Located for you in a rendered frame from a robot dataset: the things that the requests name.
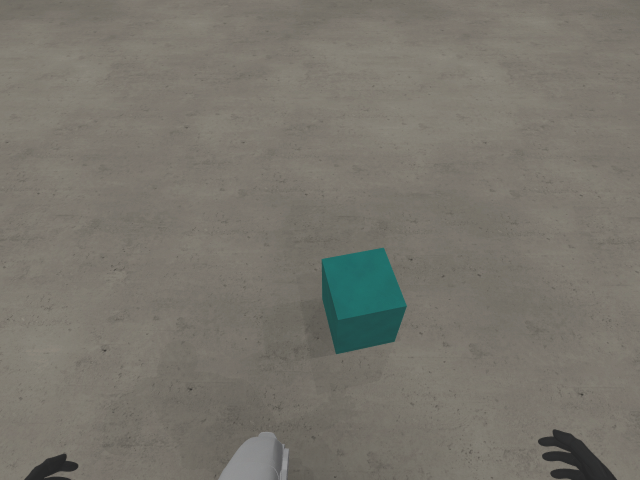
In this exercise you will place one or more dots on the robot right hand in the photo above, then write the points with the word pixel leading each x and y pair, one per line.
pixel 590 467

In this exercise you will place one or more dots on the carton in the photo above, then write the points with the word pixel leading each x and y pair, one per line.
pixel 362 299

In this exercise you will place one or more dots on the robot left thigh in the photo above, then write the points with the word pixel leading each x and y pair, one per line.
pixel 258 458

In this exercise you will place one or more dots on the robot left hand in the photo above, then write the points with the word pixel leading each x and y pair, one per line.
pixel 51 466

